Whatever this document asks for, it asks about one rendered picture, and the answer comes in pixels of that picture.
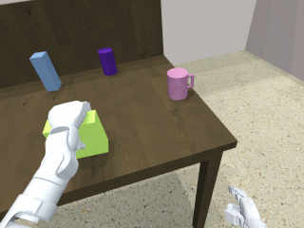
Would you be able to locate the robot left hand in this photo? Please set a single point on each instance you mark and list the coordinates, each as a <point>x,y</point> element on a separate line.
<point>72,113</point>

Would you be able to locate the table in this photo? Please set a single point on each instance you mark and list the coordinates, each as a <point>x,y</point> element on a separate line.
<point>148,133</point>

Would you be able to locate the robot right hand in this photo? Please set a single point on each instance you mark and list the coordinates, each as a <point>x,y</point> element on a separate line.
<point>246,209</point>

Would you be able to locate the left robot forearm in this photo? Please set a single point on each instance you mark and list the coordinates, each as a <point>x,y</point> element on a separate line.
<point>58,166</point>

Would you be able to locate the sponge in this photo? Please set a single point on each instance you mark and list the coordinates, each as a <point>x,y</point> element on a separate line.
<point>91,133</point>

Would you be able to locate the right robot forearm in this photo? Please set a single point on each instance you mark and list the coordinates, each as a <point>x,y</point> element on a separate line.
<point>253,223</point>

